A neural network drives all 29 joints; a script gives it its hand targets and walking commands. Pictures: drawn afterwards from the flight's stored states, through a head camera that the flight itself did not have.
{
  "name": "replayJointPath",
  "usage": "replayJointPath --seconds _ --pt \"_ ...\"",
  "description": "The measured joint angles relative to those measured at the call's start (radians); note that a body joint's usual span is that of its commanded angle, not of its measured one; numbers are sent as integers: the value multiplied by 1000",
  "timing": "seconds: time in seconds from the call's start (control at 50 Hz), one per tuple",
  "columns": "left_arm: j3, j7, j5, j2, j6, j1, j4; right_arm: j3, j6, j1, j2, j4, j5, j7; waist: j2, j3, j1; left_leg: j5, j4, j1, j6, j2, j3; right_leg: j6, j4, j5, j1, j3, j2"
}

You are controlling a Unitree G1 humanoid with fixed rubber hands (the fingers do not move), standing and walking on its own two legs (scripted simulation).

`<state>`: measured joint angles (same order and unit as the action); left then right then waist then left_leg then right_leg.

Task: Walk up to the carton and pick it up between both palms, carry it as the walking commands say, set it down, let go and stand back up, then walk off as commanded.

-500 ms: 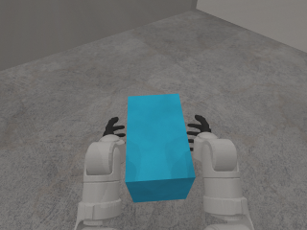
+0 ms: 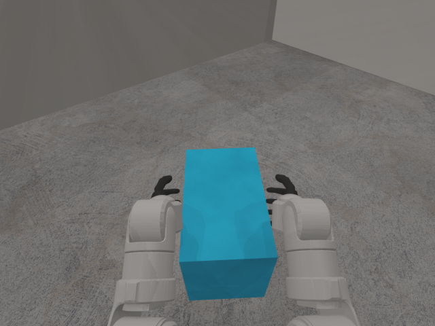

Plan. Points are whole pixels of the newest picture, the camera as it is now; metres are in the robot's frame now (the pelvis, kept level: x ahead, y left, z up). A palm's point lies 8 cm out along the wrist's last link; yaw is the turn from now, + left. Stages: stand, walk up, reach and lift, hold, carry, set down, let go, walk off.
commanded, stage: carry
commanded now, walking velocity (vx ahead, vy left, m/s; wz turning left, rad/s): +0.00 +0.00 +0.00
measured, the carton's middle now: (223, 220) +0.35 -0.01 +0.00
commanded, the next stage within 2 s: hold in 1.18 s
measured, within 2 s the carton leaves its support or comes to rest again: neither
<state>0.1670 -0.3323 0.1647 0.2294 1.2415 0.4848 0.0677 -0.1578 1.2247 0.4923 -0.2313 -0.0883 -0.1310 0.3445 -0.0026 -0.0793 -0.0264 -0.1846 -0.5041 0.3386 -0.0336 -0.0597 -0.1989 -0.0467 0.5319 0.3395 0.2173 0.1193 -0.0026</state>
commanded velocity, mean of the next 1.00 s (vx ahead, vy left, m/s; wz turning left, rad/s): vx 0.00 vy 0.00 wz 0.00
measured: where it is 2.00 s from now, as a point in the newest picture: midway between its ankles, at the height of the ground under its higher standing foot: outside the picture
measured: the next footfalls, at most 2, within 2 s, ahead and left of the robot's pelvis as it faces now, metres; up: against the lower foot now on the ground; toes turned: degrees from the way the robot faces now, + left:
none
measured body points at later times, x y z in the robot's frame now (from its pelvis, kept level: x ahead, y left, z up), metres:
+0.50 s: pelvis -0.01 +0.00 +0.00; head -0.04 +0.01 +0.45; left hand +0.31 +0.12 +0.08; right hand +0.31 -0.11 +0.08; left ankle +0.05 +0.10 -0.73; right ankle -0.03 -0.08 -0.73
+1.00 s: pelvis -0.02 +0.01 +0.00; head -0.04 +0.02 +0.45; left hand +0.30 +0.14 +0.08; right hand +0.30 -0.10 +0.08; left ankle +0.05 +0.10 -0.73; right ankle -0.03 -0.08 -0.73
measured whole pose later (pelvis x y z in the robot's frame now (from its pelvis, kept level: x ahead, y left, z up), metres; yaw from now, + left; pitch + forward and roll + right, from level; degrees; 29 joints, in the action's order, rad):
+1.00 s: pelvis -0.02 +0.01 +0.00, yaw +0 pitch +1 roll +0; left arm 0.14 -0.32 0.19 0.22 1.17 0.46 0.11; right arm -0.15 1.14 0.46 -0.22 -0.14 -0.15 0.29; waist -0.01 -0.10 -0.01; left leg -0.17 -0.52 0.38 -0.06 -0.05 -0.19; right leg -0.03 0.55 0.32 0.26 0.13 -0.02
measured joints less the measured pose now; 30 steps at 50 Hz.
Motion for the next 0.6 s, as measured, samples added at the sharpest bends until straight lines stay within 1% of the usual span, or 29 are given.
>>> replayJointPath --seconds 0.2,0.32,0.6 --pt "0 -12 -5 -2 1 -5 17 0 -10 -4 2 -31 -7 -15 0 -29 15 5 -6 6 3 -6 8 -4 -1 -5 1 10 4" --pt "-5 -20 -8 -3 0 -8 20 2 -15 -11 4 -34 -5 -19 0 -29 17 3 -17 16 0 -7 10 -3 8 -4 9 14 3" --pt "-16 -4 10 -5 -35 -13 34 8 -52 -19 7 -45 -12 -29 -3 -22 14 5 -26 35 -11 -2 8 6 23 -6 30 14 -6"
